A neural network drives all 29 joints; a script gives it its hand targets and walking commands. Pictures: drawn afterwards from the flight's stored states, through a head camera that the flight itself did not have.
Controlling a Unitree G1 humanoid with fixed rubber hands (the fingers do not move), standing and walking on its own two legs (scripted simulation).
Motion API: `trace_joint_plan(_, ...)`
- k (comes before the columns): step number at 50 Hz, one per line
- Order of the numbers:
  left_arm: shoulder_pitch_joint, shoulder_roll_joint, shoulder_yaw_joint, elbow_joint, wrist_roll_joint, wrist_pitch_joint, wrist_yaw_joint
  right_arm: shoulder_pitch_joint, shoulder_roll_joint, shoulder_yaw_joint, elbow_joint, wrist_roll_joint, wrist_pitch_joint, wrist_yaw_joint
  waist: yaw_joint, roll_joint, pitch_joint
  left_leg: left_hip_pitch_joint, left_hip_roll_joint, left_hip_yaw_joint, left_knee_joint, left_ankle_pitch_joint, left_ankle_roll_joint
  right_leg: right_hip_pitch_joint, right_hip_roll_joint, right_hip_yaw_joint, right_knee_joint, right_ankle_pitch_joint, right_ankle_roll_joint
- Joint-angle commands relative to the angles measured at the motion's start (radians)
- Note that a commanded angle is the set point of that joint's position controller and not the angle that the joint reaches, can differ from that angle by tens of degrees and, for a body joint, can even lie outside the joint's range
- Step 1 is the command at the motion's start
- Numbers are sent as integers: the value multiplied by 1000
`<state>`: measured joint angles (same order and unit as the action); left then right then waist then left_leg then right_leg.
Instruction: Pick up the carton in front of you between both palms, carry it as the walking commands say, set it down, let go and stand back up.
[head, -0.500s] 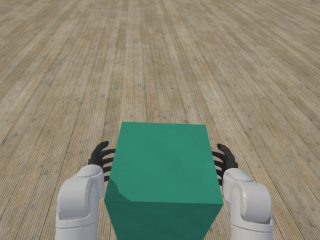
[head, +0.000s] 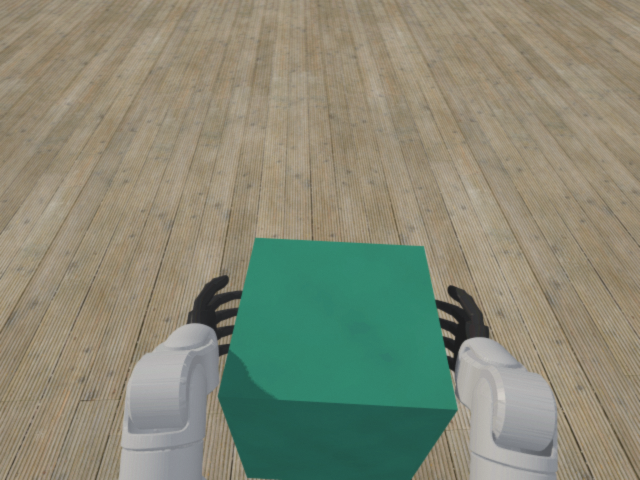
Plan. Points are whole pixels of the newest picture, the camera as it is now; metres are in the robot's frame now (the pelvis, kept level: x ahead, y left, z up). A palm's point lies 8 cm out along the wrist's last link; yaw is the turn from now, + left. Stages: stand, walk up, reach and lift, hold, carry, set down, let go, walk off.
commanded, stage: carry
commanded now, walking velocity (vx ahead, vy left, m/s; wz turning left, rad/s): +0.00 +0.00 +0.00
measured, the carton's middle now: (332, 365) +0.28 +0.00 -0.01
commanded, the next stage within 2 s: hold in 1.64 s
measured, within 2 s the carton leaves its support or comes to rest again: neither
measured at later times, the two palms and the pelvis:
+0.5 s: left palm (193, 273) +0.35 +0.17 +0.09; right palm (435, 277) +0.35 -0.13 +0.09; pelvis +0.09 +0.02 +0.00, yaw +0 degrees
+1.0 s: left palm (187, 313) +0.31 +0.18 +0.06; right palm (433, 318) +0.31 -0.12 +0.06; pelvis +0.05 +0.03 +0.00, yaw +0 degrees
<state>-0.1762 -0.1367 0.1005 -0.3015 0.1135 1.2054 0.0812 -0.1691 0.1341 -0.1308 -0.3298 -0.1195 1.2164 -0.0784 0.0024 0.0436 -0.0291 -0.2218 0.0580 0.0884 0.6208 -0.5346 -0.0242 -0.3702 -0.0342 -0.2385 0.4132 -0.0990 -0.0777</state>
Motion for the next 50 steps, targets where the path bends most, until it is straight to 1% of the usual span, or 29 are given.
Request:
trace_joint_plan(1, -412, -970, -693, -108, -403, -24, -257, -475, 965, 778, -106, 434, -23, 254, 3, -179, -439, 39, 5, 13, -203, 208, 8, 396, -238, 208, -91, 283, -18)
trace_joint_plan(2, -404, -965, -697, -117, -403, -28, -257, -462, 964, 779, -114, 431, -27, 252, 3, -159, -442, 85, 22, 17, -252, 313, 3, 369, -215, 176, -73, 244, -1)
trace_joint_plan(3, -418, -955, -704, -136, -403, -28, -258, -454, 966, 779, -114, 426, -30, 249, -1, -126, -430, 66, 67, -12, -280, 363, 0, 381, -190, 137, -48, 221, 19)
trace_joint_plan(4, -415, -951, -706, -127, -404, -28, -257, -461, 950, 774, -130, 426, -25, 249, 3, -110, -417, 93, 97, -27, -257, 439, 0, 348, -173, 143, -10, 249, 33)
trace_joint_plan(5, -427, -935, -710, -147, -410, -23, -256, -463, 935, 767, -125, 419, -21, 247, 4, -53, -393, 87, 121, -31, -194, 556, 5, 333, -156, 134, 24, 318, 42)
trace_joint_plan(6, -421, -914, -708, -141, -409, -15, -253, -445, 915, 757, -115, 416, -14, 246, 2, -36, -382, 95, 122, -25, -166, 617, 5, 314, -155, 138, 54, 386, 44)
trace_joint_plan(8, -385, -877, -698, -114, -396, 3, -248, -392, 881, 739, -73, 404, 1, 246, -1, -25, -375, 88, 117, -27, -141, 736, 3, 300, -152, 135, 106, 492, 41)
trace_joint_plan(10, -361, -857, -691, -75, -382, 16, -246, -357, 858, 722, -26, 390, 11, 248, -2, -12, -372, 90, 110, -24, -112, 848, 1, 282, -144, 127, 145, 550, 41)
trace_joint_plan(13, -376, -868, -691, -35, -378, 20, -251, -366, 869, 714, 16, 383, 12, 253, -2, -7, -349, 80, 106, -23, -108, 910, 0, 259, -132, 114, 163, 532, 50)
trace_joint_plan(16, -447, -896, -704, -61, -399, 11, -255, -438, 900, 723, -14, 404, 2, 256, -2, -9, -327, 87, 107, -25, -119, 932, 3, 238, -123, 108, 160, 480, 59)
trace_joint_plan(19, -463, -903, -709, -82, -408, 8, -251, -457, 908, 726, -36, 412, -1, 253, -2, -10, -334, 109, 108, -28, -121, 950, 6, 243, -120, 107, 155, 448, 62)
trace_joint_plan(22, -440, -896, -707, -84, -403, 9, -247, -433, 900, 724, -39, 407, 1, 249, -3, -13, -352, 122, 107, -28, -114, 959, 9, 259, -123, 109, 160, 458, 60)
trace_joint_plan(26, -424, -894, -706, -84, -398, 10, -246, -422, 896, 725, -42, 406, 2, 249, -3, -17, -357, 122, 105, -28, -117, 938, 13, 265, -128, 111, 162, 455, 58)
trace_joint_plan(29, -419, -897, -705, -83, -395, 10, -247, -422, 897, 728, -43, 407, 2, 251, -3, -17, -349, 122, 107, -30, -122, 923, 18, 258, -131, 113, 162, 421, 58)
trace_joint_plan(34, -398, -905, -711, -51, -380, -5, -252, -402, 901, 737, -14, 394, -12, 257, -3, -12, -335, 111, 112, -33, -121, 885, 31, 239, -135, 117, 170, 344, 58)
trace_joint_plan(36, -400, -911, -718, -36, -374, -20, -256, -403, 907, 745, 0, 388, -28, 261, -3, -13, -322, 97, 112, -34, -124, 839, 36, 228, -135, 119, 163, 299, 59)
trace_joint_plan(42, -413, -897, -716, 12, -343, -98, -262, -418, 896, 743, 54, 347, -105, 264, -2, -34, -281, 54, 101, -39, -159, 651, 42, 227, -146, 133, 123, 250, 60)
trace_joint_plan(46, -403, -868, -697, 40, -315, -153, -259, -405, 870, 720, 88, 314, -159, 260, -1, -35, -265, 39, 98, -47, -184, 553, 47, 223, -147, 141, 95, 182, 59)
trace_joint_plan(50, -380, -822, -650, 96, -268, -208, -256, -378, 830, 674, 146, 263, -217, 254, -2, -36, -249, 23, 96, -51, -203, 487, 51, 216, -148, 147, 73, 135, 59)
